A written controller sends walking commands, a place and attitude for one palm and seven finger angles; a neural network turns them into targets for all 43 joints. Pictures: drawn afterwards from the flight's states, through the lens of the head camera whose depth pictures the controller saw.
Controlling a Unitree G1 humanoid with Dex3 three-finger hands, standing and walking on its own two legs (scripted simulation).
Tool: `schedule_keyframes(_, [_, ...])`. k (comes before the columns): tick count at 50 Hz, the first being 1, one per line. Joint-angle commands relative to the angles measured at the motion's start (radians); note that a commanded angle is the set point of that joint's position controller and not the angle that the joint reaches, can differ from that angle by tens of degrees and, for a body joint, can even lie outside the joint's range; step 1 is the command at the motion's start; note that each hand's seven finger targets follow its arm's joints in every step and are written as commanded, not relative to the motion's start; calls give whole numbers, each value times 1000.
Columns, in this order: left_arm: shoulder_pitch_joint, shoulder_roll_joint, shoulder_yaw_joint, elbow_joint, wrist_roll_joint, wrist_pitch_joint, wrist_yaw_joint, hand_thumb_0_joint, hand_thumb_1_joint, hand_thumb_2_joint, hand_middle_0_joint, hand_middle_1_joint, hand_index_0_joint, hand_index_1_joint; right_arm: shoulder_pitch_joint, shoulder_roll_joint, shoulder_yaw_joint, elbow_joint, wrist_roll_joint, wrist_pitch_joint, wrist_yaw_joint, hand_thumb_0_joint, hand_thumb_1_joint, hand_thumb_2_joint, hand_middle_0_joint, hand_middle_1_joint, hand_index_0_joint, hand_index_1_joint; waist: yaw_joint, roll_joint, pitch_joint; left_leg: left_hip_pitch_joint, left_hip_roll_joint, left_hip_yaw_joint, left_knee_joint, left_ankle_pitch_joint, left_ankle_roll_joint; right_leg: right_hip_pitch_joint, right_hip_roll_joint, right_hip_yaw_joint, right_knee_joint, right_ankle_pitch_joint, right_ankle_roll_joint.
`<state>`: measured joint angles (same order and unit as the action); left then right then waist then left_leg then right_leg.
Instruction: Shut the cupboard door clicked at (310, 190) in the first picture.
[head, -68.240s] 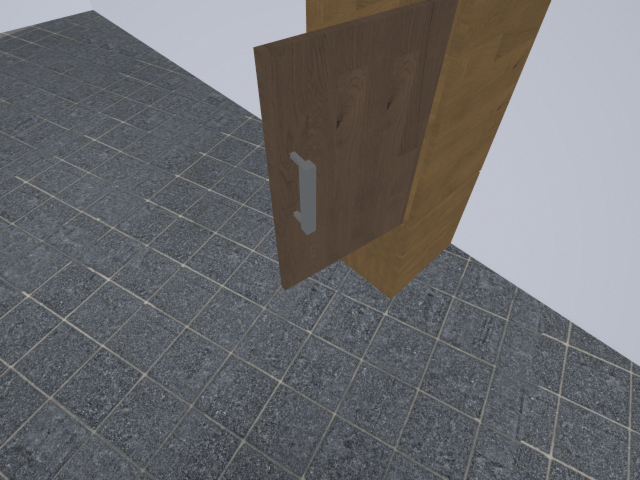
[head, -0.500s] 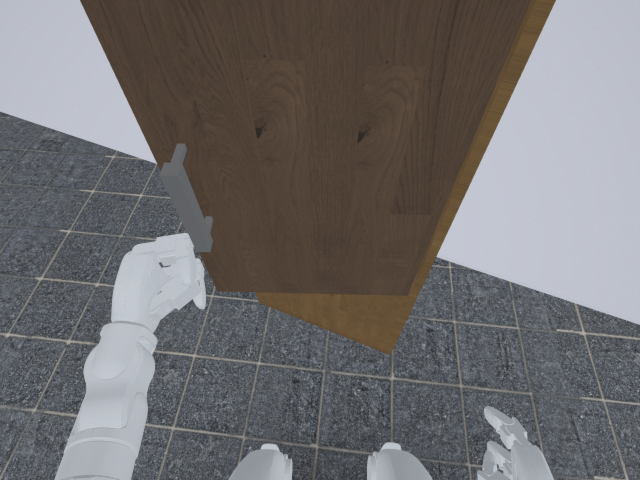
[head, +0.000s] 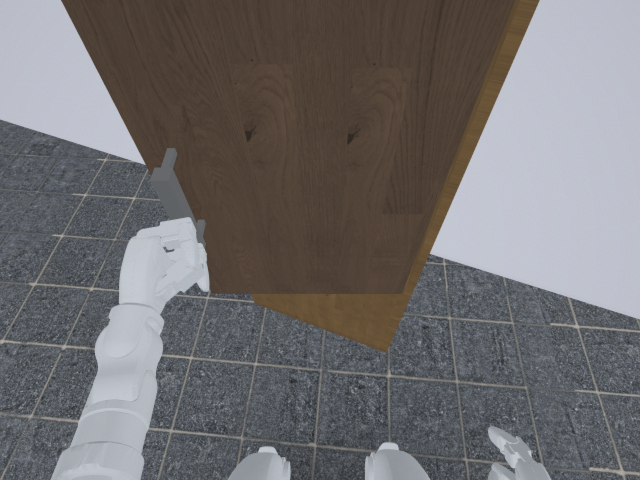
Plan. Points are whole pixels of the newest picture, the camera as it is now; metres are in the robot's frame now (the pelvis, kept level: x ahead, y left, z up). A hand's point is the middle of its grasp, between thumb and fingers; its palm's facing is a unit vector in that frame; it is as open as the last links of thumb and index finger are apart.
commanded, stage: bring the fist close to the handle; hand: left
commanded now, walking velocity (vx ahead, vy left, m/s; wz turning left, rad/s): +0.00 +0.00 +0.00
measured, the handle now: (184, 205) +0.46 +0.21 +0.05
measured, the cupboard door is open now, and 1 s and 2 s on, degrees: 21 12 0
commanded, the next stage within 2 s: push the door shut along its arc in 0.12 s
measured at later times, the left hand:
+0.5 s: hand (209, 247) +0.38 +0.16 +0.06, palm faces -0.06 -1.00 -0.04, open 3.1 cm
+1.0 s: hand (209, 208) +0.44 +0.17 +0.06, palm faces -0.18 -0.98 -0.03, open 3.1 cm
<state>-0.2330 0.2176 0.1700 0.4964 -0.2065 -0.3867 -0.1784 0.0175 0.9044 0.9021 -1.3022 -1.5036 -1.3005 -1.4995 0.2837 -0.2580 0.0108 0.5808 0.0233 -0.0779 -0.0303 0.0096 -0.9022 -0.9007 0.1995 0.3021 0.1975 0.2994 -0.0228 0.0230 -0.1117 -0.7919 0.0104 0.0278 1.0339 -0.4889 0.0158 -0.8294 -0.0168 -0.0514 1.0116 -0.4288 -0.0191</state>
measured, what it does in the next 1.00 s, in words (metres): stands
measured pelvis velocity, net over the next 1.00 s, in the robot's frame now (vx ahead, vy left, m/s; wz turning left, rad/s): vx -0.02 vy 0.00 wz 0.00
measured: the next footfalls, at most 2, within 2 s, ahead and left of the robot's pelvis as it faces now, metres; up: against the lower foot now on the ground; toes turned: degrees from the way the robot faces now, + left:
none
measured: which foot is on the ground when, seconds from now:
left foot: down 0.00-1.00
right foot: down 0.00-1.00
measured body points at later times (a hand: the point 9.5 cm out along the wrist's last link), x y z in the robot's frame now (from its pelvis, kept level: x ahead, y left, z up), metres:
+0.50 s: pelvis -0.01 +0.00 +0.00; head +0.07 -0.01 +0.44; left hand +0.38 +0.21 +0.06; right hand +0.13 -0.25 -0.11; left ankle +0.01 +0.11 -0.67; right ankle +0.04 -0.11 -0.67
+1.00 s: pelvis -0.02 +0.00 -0.02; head +0.09 +0.01 +0.41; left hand +0.45 +0.22 +0.07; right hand +0.05 -0.27 -0.13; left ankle +0.01 +0.11 -0.67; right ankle +0.04 -0.11 -0.67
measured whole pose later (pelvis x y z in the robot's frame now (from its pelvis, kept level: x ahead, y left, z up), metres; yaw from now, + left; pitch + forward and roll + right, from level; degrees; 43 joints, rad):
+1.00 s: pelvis -0.02 +0.00 -0.02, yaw +0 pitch +19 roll -2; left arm -0.80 0.42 0.25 1.06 -0.20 -0.39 -0.40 0.02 0.90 0.90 -1.32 -1.50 -1.31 -1.50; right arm 0.33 -0.29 0.03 0.64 0.04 -0.06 -0.04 0.01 -0.90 -0.90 0.20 0.30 0.20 0.30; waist -0.10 0.02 -0.11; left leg -0.99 0.02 0.01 1.15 -0.49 0.02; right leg -1.01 -0.02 -0.07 1.09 -0.42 -0.02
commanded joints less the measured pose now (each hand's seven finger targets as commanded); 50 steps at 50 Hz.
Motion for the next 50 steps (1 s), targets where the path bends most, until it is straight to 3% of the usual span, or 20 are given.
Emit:
schedule_keyframes(1, [-260,148,60,-193,-14,-78,17,0,900,900,-1300,-1500,-1300,-1500,-4,-130,-55,-125,2,-40,-8,0,-900,-900,200,300,200,300,1,-32,-305,76,-17,-34,-155,216,0,265,12,36,-123,226,-4])
schedule_keyframes(3, [-299,181,82,-162,-10,-83,19,0,900,900,-1300,-1500,-1300,-1500,-5,-135,-54,-118,2,-38,-15,0,-900,-900,200,300,200,300,-12,-68,-278,45,-18,-35,-152,170,7,257,11,46,-137,174,-1])
schedule_keyframes(6, [-369,168,57,-165,-5,-94,11,0,900,900,-1300,-1500,-1300,-1500,-17,-131,-50,-114,4,-41,-19,0,-900,-900,200,300,200,300,-14,-6,-298,65,-19,-38,-153,155,4,240,10,48,-131,156,-5])
schedule_keyframes(8, [-372,157,44,-190,-7,-101,7,0,900,900,-1300,-1500,-1300,-1500,-8,-133,-52,-118,0,-48,-19,0,-900,-900,200,300,200,300,-10,27,-351,101,-19,-42,-146,203,4,253,14,42,-114,207,-9])
schedule_keyframes(10, [-340,155,56,-159,-17,-94,3,0,900,900,-1300,-1500,-1300,-1500,-7,-130,-54,-111,3,-48,-18,0,-900,-900,200,300,200,300,-7,-20,-355,95,-16,-42,-146,214,2,265,13,40,-115,225,-5])
schedule_keyframes(12, [-321,133,30,-155,-17,-85,-9,0,900,900,-1300,-1500,-1300,-1500,-4,-131,-54,-114,4,-49,-14,0,-900,-900,200,300,200,300,-6,0,-343,96,-18,-38,-148,226,0,262,12,38,-115,243,-6])
schedule_keyframes(13, [-334,167,51,-153,-12,-84,-11,0,900,900,-1300,-1500,-1300,-1500,4,-138,-55,-112,5,-48,-15,0,-900,-900,200,300,200,300,-9,-3,-349,95,-17,-43,-145,240,2,262,14,36,-108,253,-8])
schedule_keyframes(17, [-434,178,44,-85,-2,-70,-24,0,900,900,-1300,-1500,-1300,-1500,6,-138,-51,-100,8,-40,-18,0,-900,-900,200,300,200,300,-32,-29,-294,63,-15,-43,-141,185,4,226,10,43,-121,205,-2])
schedule_keyframes(24, [-542,225,72,4,-7,-82,-63,0,900,900,-1300,-1500,-1300,-1500,22,-142,-47,-89,7,-38,-22,0,-900,-900,200,300,200,300,-26,-3,-367,68,-19,-43,-121,226,4,248,8,53,-97,253,-7])
schedule_keyframes(27, [-619,258,85,98,-6,-69,-89,0,900,900,-1300,-1500,-1300,-1500,35,-148,-43,-80,10,-27,-24,0,-900,-900,200,300,200,300,-47,-28,-325,14,-20,-40,-114,176,8,232,7,64,-110,206,-2])
schedule_keyframes(30, [-690,258,81,126,-11,-74,-117,0,900,900,-1300,-1500,-1300,-1500,50,-152,-48,-75,13,-25,-25,0,-900,-900,200,300,200,300,-56,-24,-372,38,-18,-47,-104,198,10,217,9,59,-95,226,-4])
schedule_keyframes(33, [-756,291,93,171,-15,-73,-142,0,900,900,-1300,-1500,-1300,-1500,69,-161,-47,-66,13,-21,-27,0,-900,-900,200,300,200,300,-64,-3,-378,27,-19,-51,-91,203,12,203,11,61,-88,228,-8])
schedule_keyframes(36, [-826,313,101,259,-16,-67,-167,0,900,900,-1300,-1500,-1300,-1500,77,-166,-44,-52,15,-15,-28,0,-900,-900,200,300,200,300,-86,-41,-345,-28,-18,-47,-79,136,17,179,9,76,-105,155,0])
schedule_keyframes(38, [-862,340,109,271,-11,-70,-184,0,900,900,-1300,-1500,-1300,-1500,88,-173,-43,-56,14,-15,-30,0,-900,-900,200,300,200,300,-84,-9,-379,-22,-20,-54,-72,149,19,173,13,71,-88,159,-8])
schedule_keyframes(40, [-910,315,82,292,-12,-67,-199,0,900,900,-1300,-1500,-1300,-1500,95,-173,-43,-48,15,-15,-26,0,-900,-900,200,300,200,300,-95,25,-404,4,-16,-60,-69,152,16,138,14,65,-81,159,-8])
schedule_keyframes(44, [-964,363,104,341,-6,-61,-219,0,900,900,-1300,-1500,-1300,-1500,118,-187,-45,-39,16,-13,-25,0,-900,-900,200,300,200,300,-111,5,-417,-13,-11,-68,-53,148,20,106,20,63,-72,144,-8])
schedule_keyframes(45, [-998,324,60,345,-1,-58,-227,0,900,900,-1300,-1500,-1300,-1500,117,-182,-43,-37,17,-15,-23,0,-900,-900,200,300,200,300,-126,39,-407,-6,-12,-67,-51,137,20,75,20,61,-72,132,-8])
schedule_keyframes(46, [-1019,333,68,373,1,-53,-227,0,900,900,-1300,-1500,-1300,-1500,126,-186,-42,-30,16,-14,-22,0,-900,-900,200,300,200,300,-129,34,-384,-11,-9,-75,-55,118,18,55,22,54,-73,106,-9])
schedule_keyframes(49, [-1064,356,75,368,12,-56,-230,0,900,900,-1300,-1500,-1300,-1500,146,-197,-47,-24,13,-18,-19,0,-900,-900,200,300,200,300,-137,54,-434,28,-4,-88,-48,144,17,19,26,44,-57,114,-12])
schedule_keyframes(50, [-1070,317,42,376,14,-52,-235,0,900,900,-1300,-1500,-1300,-1500,149,-194,-48,-25,12,-19,-16,0,-900,-900,200,300,200,300,-144,74,-441,50,-5,-93,-50,150,15,-1,27,39,-55,113,-13])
